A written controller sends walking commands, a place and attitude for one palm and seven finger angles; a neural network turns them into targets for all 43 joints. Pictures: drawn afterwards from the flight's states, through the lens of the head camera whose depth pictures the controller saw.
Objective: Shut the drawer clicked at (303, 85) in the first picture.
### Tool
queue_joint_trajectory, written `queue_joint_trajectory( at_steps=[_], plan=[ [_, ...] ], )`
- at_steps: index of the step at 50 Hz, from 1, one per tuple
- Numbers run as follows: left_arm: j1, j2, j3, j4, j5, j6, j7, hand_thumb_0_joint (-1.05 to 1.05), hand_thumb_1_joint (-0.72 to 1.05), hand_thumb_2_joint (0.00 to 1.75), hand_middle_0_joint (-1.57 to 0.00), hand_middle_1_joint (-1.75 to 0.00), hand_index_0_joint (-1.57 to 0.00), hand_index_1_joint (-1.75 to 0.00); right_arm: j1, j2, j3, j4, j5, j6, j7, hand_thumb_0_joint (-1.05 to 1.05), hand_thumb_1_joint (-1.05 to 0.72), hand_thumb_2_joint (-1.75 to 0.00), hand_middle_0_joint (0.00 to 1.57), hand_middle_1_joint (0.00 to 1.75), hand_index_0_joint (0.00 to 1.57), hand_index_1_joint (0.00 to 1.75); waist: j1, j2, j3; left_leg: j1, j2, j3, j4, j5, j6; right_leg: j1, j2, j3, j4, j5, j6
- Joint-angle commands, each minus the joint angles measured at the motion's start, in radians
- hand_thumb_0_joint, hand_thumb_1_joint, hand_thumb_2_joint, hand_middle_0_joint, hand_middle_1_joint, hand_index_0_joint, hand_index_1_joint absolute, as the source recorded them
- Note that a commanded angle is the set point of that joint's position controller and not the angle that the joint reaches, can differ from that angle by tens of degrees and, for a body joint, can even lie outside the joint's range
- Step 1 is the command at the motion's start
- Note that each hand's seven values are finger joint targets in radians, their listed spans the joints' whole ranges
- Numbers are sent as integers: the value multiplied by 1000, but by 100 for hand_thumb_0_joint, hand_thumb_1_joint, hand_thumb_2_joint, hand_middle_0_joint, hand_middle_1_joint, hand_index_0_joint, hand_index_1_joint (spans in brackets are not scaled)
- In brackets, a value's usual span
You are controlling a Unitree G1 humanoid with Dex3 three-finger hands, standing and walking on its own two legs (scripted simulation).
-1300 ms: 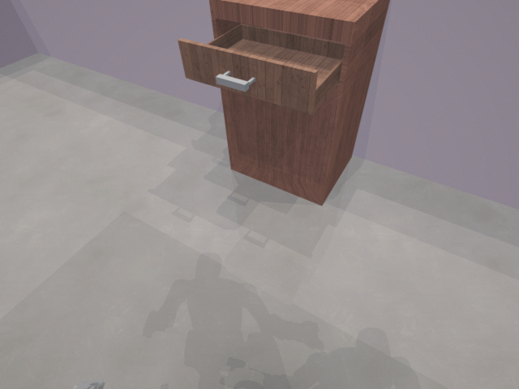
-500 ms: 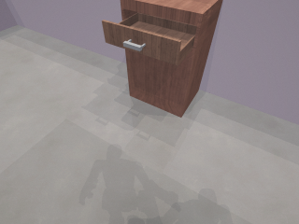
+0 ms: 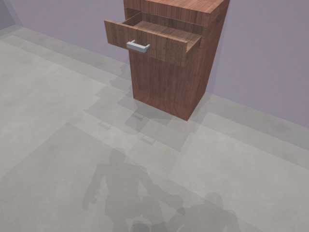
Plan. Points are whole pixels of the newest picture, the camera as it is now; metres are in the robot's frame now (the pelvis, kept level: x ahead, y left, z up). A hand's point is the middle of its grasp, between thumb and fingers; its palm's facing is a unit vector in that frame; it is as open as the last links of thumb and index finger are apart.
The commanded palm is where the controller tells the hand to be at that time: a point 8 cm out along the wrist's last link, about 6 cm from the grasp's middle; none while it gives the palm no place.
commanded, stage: look at it before walking up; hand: left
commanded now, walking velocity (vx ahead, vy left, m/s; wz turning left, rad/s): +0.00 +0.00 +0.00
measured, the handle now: (138, 45) +1.03 +0.15 -0.03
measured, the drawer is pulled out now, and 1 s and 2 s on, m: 0.23 0.23 0.23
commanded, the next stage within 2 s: walk to a spot facing it in 0.44 s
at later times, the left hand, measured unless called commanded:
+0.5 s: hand out of the picture +0.07 +0.23 -0.16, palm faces -0.03 -0.95 -0.31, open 7.4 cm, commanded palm none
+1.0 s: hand out of the picture +0.00 +0.25 -0.19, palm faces +0.19 -0.95 -0.23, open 7.4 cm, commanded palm none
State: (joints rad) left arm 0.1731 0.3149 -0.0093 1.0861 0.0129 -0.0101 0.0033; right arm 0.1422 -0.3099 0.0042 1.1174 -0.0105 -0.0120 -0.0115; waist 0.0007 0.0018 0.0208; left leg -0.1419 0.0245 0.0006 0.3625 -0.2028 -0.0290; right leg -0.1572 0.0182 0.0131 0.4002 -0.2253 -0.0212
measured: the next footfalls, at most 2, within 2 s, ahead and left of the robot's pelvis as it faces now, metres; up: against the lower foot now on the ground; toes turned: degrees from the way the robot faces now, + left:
right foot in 1.34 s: +0.16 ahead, -0.07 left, +0.00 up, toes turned +23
left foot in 1.86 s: +0.22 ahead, +0.25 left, +0.00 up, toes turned +49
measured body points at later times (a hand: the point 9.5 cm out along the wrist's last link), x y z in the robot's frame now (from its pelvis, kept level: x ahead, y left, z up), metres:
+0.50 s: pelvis +0.01 +0.00 +0.00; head +0.01 +0.00 +0.45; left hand +0.07 +0.28 -0.14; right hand +0.07 -0.28 -0.14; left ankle +0.00 +0.14 -0.74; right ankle -0.01 -0.10 -0.75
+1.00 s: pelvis -0.01 +0.04 -0.02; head +0.01 +0.06 +0.43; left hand -0.01 +0.30 -0.17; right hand +0.06 -0.21 -0.15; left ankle +0.00 +0.13 -0.75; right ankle -0.01 -0.10 -0.69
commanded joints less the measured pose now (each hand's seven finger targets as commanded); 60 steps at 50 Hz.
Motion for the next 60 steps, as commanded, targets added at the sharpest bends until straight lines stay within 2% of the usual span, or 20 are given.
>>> queue_joint_trajectory(
  at_steps=[1, 12, 29, 33, 35, 36, 37, 38, 39, 41, 42, 43, 44, 45, 46, 47, 49, 51, 56, 60],
  plan=[
    [-13, 199, 44, -51, -3, -19, 9, 0, 90, 90, -20, -30, -20, -30, -30, -187, -37, -55, 1, -22, -9, 0, -90, -90, 20, 30, 20, 30, 2, -5, -44, 19, 94, -76, -37, 143, 46, -5, -131, 110, -72, 158, -19],
    [-4, 194, 43, -49, -4, -20, 12, 0, 90, 90, -20, -30, -20, -30, -26, -182, -36, -49, 2, -22, -12, 0, -90, -90, 20, 30, 20, 30, 2, -3, -54, 38, 99, -69, -38, 187, 44, 18, -132, 106, -65, 231, -19],
    [3, 187, 48, -57, -4, -18, 14, 0, 90, 90, -20, -30, -20, -30, -13, -174, -37, -49, 2, -19, -11, 0, -90, -90, 20, 30, 20, 30, 5, 3, -39, 11, 92, -78, -30, 201, 44, 35, -137, 88, -59, 228, -14],
    [66, 119, 52, -72, -5, 15, 25, 0, 90, 90, -20, -30, -20, -30, 29, -84, -31, -72, 0, 10, -6, 0, -90, -90, 20, 30, 20, 30, 17, -18, -21, -104, 64, -68, 71, 198, 34, 39, -173, 65, 2, 201, -5],
    [82, 148, 69, -96, -2, 22, 28, 0, 90, 90, -20, -30, -20, -30, 35, -79, -42, -101, 0, 23, -4, 0, -90, -90, 20, 30, 20, 30, 26, -99, -24, -177, 32, -40, 177, 122, 26, 53, -244, 102, -22, 175, -39],
    [91, 157, 77, -112, 1, 24, 30, 0, 90, 90, -20, -30, -20, -30, 33, -76, -51, -118, -1, 28, -3, 0, -90, -90, 20, 30, 20, 30, 31, -145, -21, -209, 13, -15, 265, 34, 22, 43, -301, 136, -45, 189, -78],
    [94, 161, 83, -128, 4, 23, 32, 0, 90, 90, -20, -30, -20, -30, 24, -68, -56, -136, -3, 33, -2, 0, -90, -90, 20, 30, 20, 30, 37, -192, -7, -257, 2, 3, 370, -174, 14, 43, -358, 170, -58, 256, -133],
    [91, 157, 88, -139, 11, 22, 35, 0, 90, 90, -20, -30, -20, -30, 14, -62, -63, -147, -3, 34, 0, 0, -90, -90, 20, 30, 20, 30, 41, -191, 8, -283, 10, 8, 461, -279, 12, 26, -402, 173, -60, 328, -177],
    [74, 154, 88, -154, 15, 20, 37, 0, 90, 90, -20, -30, -20, -30, 18, -50, -65, -154, 1, 34, 4, 0, -90, -90, 20, 30, 20, 30, 31, -158, 15, -282, 21, 9, 491, -310, 9, 21, -404, 135, -41, 404, -194],
    [29, 154, 94, -179, 16, 20, 36, 0, 90, 90, -20, -30, -20, -30, 74, -23, -68, -157, 7, 31, 14, 0, -90, -90, 20, 30, 20, 30, -9, -143, -6, -195, 37, 24, 332, -238, 7, -14, -385, 44, 56, 450, -148],
    [28, 148, 95, -184, 9, 22, 34, 0, 90, 90, -20, -30, -20, -30, 120, -20, -69, -152, 3, 29, 16, 0, -90, -90, 20, 30, 20, 30, -26, -119, -37, -107, 20, 52, 214, -101, 8, -43, -348, -10, 121, 389, -100],
    [48, 124, 93, -185, 1, 28, 28, 0, 90, 90, -20, -30, -20, -30, 172, -46, -73, -145, -5, 26, 18, 0, -90, -90, 20, 30, 20, 30, -47, -31, -65, 23, 36, 4, 99, 11, 29, -144, -290, -77, 234, 174, -35],
    [63, 55, 87, -211, -3, 39, 17, 0, 90, 90, -20, -30, -20, -30, 207, -151, -97, -155, -18, 23, 17, 0, -90, -90, 20, 30, 20, 30, -60, 262, -47, 57, 248, -371, -52, -39, 137, -361, -117, -164, 463, -282, 50],
    [5, 48, 76, -262, 11, 36, 9, 0, 90, 90, -20, -30, -20, -30, 265, -215, -111, -161, -14, 21, 17, 0, -90, -90, 20, 30, 20, 30, -88, 279, -41, 45, 378, -579, -157, -200, 246, -466, -68, -96, 645, -439, 59],
    [-37, 47, 81, -258, 18, 35, 9, 0, 90, 90, -20, -30, -20, -30, 270, -184, -110, -155, -13, 19, 13, 0, -90, -90, 20, 30, 20, 30, -91, 170, -30, -20, 346, -597, -192, -429, 256, -489, -89, -12, 731, -372, 40],
    [-42, 39, 85, -249, 16, 27, 1, 0, 90, 90, -20, -30, -20, -30, 217, -155, -104, -171, -12, 15, 7, 0, -90, -90, 20, 30, 20, 30, -61, 134, 23, -86, 297, -551, -202, -533, 237, -502, -99, 10, 766, -278, 36],
    [30, 33, 86, -215, 18, 16, -14, 0, 90, 90, -20, -30, -20, -30, 141, -104, -90, -190, -9, -6, 1, 0, -90, -90, 20, 30, 20, 30, -10, 115, 26, -111, 212, -411, -185, -409, 197, -474, -104, 1, 746, -151, 48],
    [59, 20, 84, -204, 16, 12, -20, 0, 90, 90, -20, -30, -20, -30, 150, -91, -90, -188, -5, -20, -1, 0, -90, -90, 20, 30, 20, 30, -5, 123, 6, -108, 174, -348, -173, -323, 197, -441, -99, -17, 696, -118, 59],
    [14, -5, 83, -243, 13, 2, -21, 0, 90, 90, -20, -30, -20, -30, 202, -98, -106, -177, -7, -23, 2, 0, -90, -90, 20, 30, 20, 30, -35, 118, 7, -53, 163, -396, -175, -334, 229, -449, -80, -34, 522, -139, 72],
    [-4, -11, 89, -271, 11, -10, -22, 0, 90, 90, -20, -30, -20, -30, 197, -101, -115, -184, -12, -21, 6, 0, -90, -90, 20, 30, 20, 30, -36, 142, 17, -72, 157, -438, -160, -324, 241, -389, -71, -26, 393, -136, 73]
  ],
)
